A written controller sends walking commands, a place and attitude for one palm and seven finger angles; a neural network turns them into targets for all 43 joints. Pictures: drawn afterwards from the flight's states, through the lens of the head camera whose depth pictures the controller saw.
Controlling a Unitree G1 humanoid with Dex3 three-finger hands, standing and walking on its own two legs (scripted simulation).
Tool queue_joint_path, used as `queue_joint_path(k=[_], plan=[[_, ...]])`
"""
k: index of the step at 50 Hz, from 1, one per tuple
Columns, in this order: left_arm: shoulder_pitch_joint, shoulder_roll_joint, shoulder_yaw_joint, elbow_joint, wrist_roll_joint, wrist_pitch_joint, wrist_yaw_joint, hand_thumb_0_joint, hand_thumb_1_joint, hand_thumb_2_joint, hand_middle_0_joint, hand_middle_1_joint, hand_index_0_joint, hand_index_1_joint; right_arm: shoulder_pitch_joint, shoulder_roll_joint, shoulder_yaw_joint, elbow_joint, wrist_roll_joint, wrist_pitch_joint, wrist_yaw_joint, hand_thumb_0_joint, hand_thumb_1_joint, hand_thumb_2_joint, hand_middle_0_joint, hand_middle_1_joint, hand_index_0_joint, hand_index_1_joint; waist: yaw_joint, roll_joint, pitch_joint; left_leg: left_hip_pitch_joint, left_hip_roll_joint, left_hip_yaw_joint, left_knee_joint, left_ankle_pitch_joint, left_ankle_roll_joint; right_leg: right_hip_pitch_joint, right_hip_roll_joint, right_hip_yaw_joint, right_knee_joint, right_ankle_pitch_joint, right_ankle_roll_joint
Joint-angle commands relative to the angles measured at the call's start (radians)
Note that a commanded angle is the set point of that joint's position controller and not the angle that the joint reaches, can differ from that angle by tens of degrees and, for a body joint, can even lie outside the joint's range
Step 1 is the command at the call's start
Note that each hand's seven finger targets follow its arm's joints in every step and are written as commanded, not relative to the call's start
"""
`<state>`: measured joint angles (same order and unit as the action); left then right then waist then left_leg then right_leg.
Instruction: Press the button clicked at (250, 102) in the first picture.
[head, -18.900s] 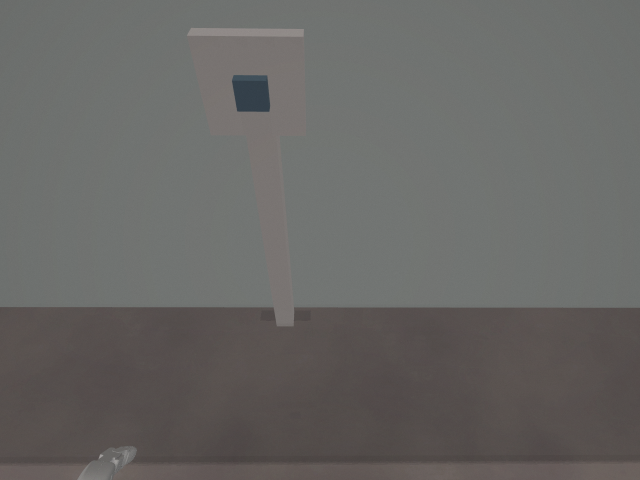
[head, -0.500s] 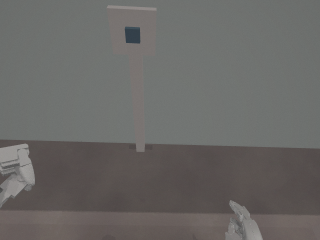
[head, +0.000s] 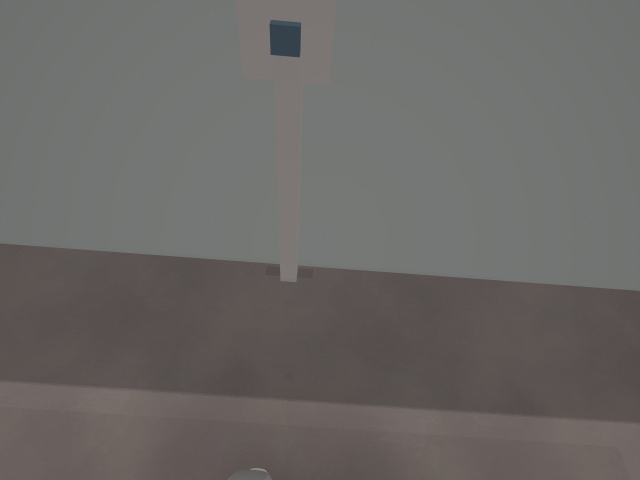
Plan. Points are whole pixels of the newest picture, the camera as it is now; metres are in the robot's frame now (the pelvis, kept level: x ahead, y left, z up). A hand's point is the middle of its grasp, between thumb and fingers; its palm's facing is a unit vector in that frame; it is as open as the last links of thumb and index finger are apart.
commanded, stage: let the arm hang, fingers relaxed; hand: left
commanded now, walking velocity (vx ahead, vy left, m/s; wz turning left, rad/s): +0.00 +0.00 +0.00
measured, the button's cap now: (285, 38) +0.83 +0.11 +0.14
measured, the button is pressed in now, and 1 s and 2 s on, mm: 0 0 0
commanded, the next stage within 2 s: stand and wait in 0.74 s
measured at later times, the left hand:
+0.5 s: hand out of the picture +0.09 +0.24 -0.14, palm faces -0.01 -0.94 -0.34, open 7.3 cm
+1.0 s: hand out of the picture +0.13 +0.21 -0.14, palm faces -0.04 -0.94 -0.33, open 7.4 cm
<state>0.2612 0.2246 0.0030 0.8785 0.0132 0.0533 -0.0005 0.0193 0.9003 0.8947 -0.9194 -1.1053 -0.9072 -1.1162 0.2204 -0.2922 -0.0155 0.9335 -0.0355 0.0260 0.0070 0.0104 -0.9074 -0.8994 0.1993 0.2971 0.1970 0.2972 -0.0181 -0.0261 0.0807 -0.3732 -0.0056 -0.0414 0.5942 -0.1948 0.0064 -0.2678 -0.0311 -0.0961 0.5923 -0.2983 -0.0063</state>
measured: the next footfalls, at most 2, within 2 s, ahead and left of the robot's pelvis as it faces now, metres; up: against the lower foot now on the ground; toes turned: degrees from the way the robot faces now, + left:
none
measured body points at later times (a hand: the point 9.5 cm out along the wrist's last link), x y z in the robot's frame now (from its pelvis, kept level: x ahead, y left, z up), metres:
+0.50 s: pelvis +0.02 -0.01 +0.02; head +0.04 -0.02 +0.46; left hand +0.09 +0.29 -0.12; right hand +0.06 -0.28 -0.14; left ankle +0.08 +0.11 -0.73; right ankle +0.02 -0.12 -0.73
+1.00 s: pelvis +0.05 -0.03 +0.02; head +0.08 -0.04 +0.47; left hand +0.14 +0.26 -0.11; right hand +0.12 -0.31 -0.13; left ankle +0.08 +0.11 -0.73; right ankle +0.02 -0.12 -0.73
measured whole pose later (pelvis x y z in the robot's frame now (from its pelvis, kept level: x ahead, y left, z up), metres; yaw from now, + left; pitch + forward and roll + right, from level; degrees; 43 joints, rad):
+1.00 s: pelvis +0.05 -0.03 +0.02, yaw -2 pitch -1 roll +0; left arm 0.09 0.30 0.03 1.13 0.01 -0.01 0.00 0.01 0.90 0.90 -0.20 -0.30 -0.20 -0.30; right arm 0.08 -0.32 -0.02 1.13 -0.02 0.00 -0.01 0.01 -0.91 -0.90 0.20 0.30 0.20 0.30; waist -0.01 0.03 0.09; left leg -0.17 0.02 -0.02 0.33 -0.14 -0.03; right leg -0.08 0.00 -0.07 0.33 -0.23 -0.02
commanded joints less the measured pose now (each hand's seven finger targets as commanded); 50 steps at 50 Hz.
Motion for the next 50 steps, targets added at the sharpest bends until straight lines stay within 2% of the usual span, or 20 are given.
queue_joint_path(k=[1,4,5,9,12,14,17,20,23,29,31,34,35,37,40,41,50], plan=[[0.017,0.232,0.067,0.020,0.009,-0.054,0.005,0.000,0.900,0.900,-0.603,-0.740,-0.603,-0.740,-0.068,-0.169,-0.040,-0.048,0.009,-0.026,-0.018,0.000,-0.900,-0.900,0.200,0.300,0.200,0.300,0.038,0.206,-0.079,-0.019,0.093,-0.167,-0.285,-0.241,0.044,0.093,-0.051,0.115,-0.169,-0.109,-0.062],[-0.002,0.236,0.063,0.079,0.003,-0.064,0.004,0.000,0.900,0.900,-0.493,-0.620,-0.493,-0.620,-0.027,-0.150,-0.040,0.001,0.013,-0.025,-0.022,0.000,-0.900,-0.900,0.200,0.300,0.200,0.300,0.022,0.161,-0.100,0.070,0.075,-0.124,-0.245,-0.177,0.033,0.062,-0.078,0.142,-0.234,-0.129,-0.076],[-0.012,0.241,0.063,0.093,0.003,-0.067,0.004,0.000,0.900,0.900,-0.457,-0.580,-0.457,-0.580,-0.016,-0.154,-0.045,0.011,0.015,-0.024,-0.023,0.000,-0.900,-0.900,0.200,0.300,0.200,0.300,0.017,0.104,-0.096,0.100,0.076,-0.118,-0.231,-0.149,0.032,0.045,-0.080,0.141,-0.253,-0.131,-0.078],[-0.058,0.248,0.059,0.145,0.001,-0.067,0.006,0.000,0.900,0.900,-0.310,-0.420,-0.310,-0.420,0.012,-0.147,-0.047,0.063,0.015,-0.017,-0.023,0.000,-0.900,-0.900,0.200,0.300,0.200,0.300,0.001,0.010,-0.025,0.145,0.067,-0.083,-0.197,-0.115,0.024,-0.037,-0.106,0.153,-0.323,-0.200,-0.084],[-0.084,0.255,0.059,0.172,0.001,-0.068,0.009,0.000,0.900,0.900,-0.200,-0.300,-0.200,-0.300,0.026,-0.137,-0.047,0.096,0.015,-0.017,-0.022,0.000,-0.900,-0.900,0.200,0.300,0.200,0.300,-0.006,-0.024,-0.018,0.185,0.066,-0.064,-0.166,-0.062,0.021,-0.060,-0.121,0.156,-0.342,-0.199,-0.091],[-0.096,0.259,0.058,0.184,-0.001,-0.068,0.011,0.000,0.900,0.900,-0.200,-0.300,-0.200,-0.300,0.021,-0.140,-0.044,0.111,0.015,-0.019,-0.021,0.000,-0.900,-0.900,0.200,0.300,0.200,0.300,-0.006,-0.026,-0.011,0.188,0.075,-0.065,-0.176,-0.038,0.021,-0.055,-0.117,0.148,-0.336,-0.180,-0.087],[-0.100,0.262,0.058,0.197,-0.002,-0.066,0.011,0.000,0.900,0.900,-0.200,-0.300,-0.200,-0.300,-0.007,-0.153,-0.040,0.125,0.014,-0.025,-0.021,0.000,-0.900,-0.900,0.200,0.300,0.200,0.300,0.008,0.033,-0.008,0.152,0.097,-0.101,-0.245,-0.031,0.028,0.003,-0.091,0.128,-0.296,-0.128,-0.068],[-0.091,0.266,0.058,0.208,-0.003,-0.069,0.011,0.000,0.900,0.900,-0.200,-0.300,-0.200,-0.300,-0.046,-0.169,-0.038,0.127,0.016,-0.031,-0.021,0.000,-0.900,-0.900,0.200,0.300,0.200,0.300,0.024,0.057,-0.023,0.134,0.108,-0.112,-0.280,0.001,0.032,0.068,-0.085,0.121,-0.279,-0.046,-0.059],[-0.109,0.268,0.057,0.213,-0.004,-0.074,0.011,0.000,0.900,0.900,-0.200,-0.300,-0.200,-0.300,-0.062,-0.169,-0.035,0.138,0.015,-0.037,-0.021,0.000,-0.900,-0.900,0.200,0.300,0.200,0.300,0.023,0.040,-0.059,0.162,0.110,-0.105,-0.286,0.055,0.028,0.104,-0.092,0.117,-0.277,0.014,-0.054],[-0.152,0.271,0.057,0.205,-0.004,-0.081,0.013,0.000,0.900,0.900,-0.200,-0.300,-0.200,-0.300,-0.097,-0.175,-0.030,0.146,0.017,-0.043,-0.023,0.000,-0.900,-0.900,0.200,0.300,0.200,0.300,0.019,0.049,-0.097,0.205,0.114,-0.085,-0.280,0.174,0.020,0.146,-0.102,0.117,-0.282,0.136,-0.046],[-0.165,0.272,0.056,0.202,-0.003,-0.082,0.014,0.000,0.900,0.900,-0.200,-0.300,-0.200,-0.300,-0.109,-0.177,-0.031,0.145,0.018,-0.041,-0.022,0.000,-0.900,-0.900,0.200,0.300,0.200,0.300,0.017,0.041,-0.084,0.207,0.113,-0.079,-0.281,0.169,0.016,0.138,-0.103,0.118,-0.294,0.134,-0.044],[-0.178,0.274,0.057,0.200,-0.004,-0.085,0.015,0.000,0.900,0.900,-0.200,-0.300,-0.200,-0.300,-0.121,-0.183,-0.030,0.146,0.017,-0.043,-0.024,0.000,-0.900,-0.900,0.200,0.300,0.200,0.300,0.013,0.048,-0.102,0.225,0.115,-0.074,-0.281,0.200,0.014,0.154,-0.106,0.125,-0.299,0.179,-0.044],[-0.176,0.279,0.059,0.197,-0.003,-0.086,0.015,0.000,0.900,0.900,-0.200,-0.300,-0.200,-0.300,-0.125,-0.186,-0.030,0.143,0.019,-0.043,-0.024,0.000,-0.900,-0.900,0.200,0.300,0.200,0.300,0.015,0.025,-0.103,0.232,0.115,-0.071,-0.277,0.207,0.014,0.153,-0.105,0.120,-0.302,0.192,-0.042],[-0.186,0.274,0.058,0.198,-0.004,-0.087,0.015,0.000,0.900,0.900,-0.200,-0.300,-0.200,-0.300,-0.132,-0.190,-0.031,0.144,0.017,-0.044,-0.025,0.000,-0.900,-0.900,0.200,0.300,0.200,0.300,0.012,0.046,-0.112,0.243,0.117,-0.064,-0.276,0.222,0.011,0.161,-0.108,0.125,-0.302,0.223,-0.042],[-0.184,0.279,0.060,0.193,-0.002,-0.088,0.017,0.000,0.900,0.900,-0.200,-0.300,-0.200,-0.300,-0.137,-0.197,-0.030,0.141,0.020,-0.045,-0.027,0.000,-0.900,-0.900,0.200,0.300,0.200,0.300,0.011,0.044,-0.138,0.265,0.121,-0.059,-0.273,0.247,0.011,0.180,-0.106,0.124,-0.303,0.256,-0.041],[-0.190,0.279,0.059,0.197,-0.003,-0.087,0.017,0.000,0.900,0.900,-0.200,-0.300,-0.200,-0.300,-0.142,-0.195,-0.029,0.142,0.019,-0.044,-0.027,0.000,-0.900,-0.900,0.200,0.300,0.200,0.300,0.011,0.051,-0.126,0.264,0.122,-0.058,-0.274,0.249,0.010,0.176,-0.108,0.124,-0.304,0.265,-0.041],[-0.177,0.286,0.059,0.199,-0.004,-0.088,0.020,0.000,0.900,0.900,-0.200,-0.300,-0.200,-0.300,-0.145,-0.204,-0.028,0.139,0.022,-0.039,-0.030,0.000,-0.900,-0.900,0.200,0.300,0.200,0.300,0.012,0.016,-0.132,0.292,0.125,-0.045,-0.271,0.258,0.009,0.187,-0.106,0.125,-0.320,0.311,-0.038]])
